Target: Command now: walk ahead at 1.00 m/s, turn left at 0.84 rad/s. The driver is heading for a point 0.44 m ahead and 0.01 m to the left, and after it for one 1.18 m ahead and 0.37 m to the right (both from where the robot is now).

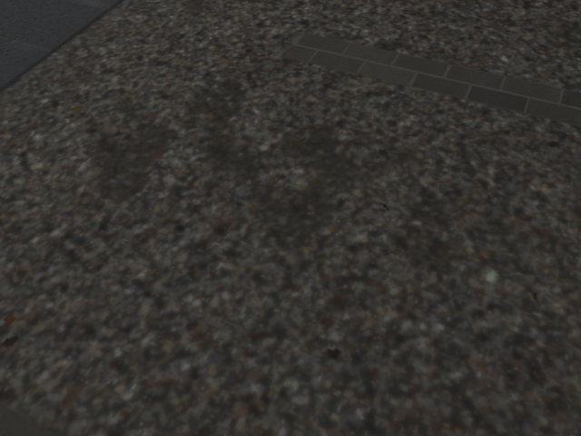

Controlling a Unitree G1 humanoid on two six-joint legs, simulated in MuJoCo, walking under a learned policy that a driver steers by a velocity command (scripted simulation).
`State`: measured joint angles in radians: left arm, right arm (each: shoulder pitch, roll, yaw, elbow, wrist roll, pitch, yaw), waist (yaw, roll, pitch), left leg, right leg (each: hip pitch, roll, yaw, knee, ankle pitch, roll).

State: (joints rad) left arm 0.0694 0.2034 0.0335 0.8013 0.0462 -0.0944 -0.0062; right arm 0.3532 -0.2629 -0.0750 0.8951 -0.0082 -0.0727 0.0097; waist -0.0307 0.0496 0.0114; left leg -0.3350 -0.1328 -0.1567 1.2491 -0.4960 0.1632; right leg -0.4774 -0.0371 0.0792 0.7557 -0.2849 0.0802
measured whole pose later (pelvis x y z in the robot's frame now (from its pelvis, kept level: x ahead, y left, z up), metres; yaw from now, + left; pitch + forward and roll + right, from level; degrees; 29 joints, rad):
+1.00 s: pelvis +0.83 +0.04 +0.02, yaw -21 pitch +0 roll -1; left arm 0.43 0.31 0.08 0.86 0.01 -0.02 -0.01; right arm 0.08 -0.20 0.02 0.64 -0.07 -0.09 0.00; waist 0.05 -0.01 0.03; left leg -0.58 0.09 -0.13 1.33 -0.35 -0.04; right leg -0.24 0.23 -0.01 0.52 -0.26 -0.21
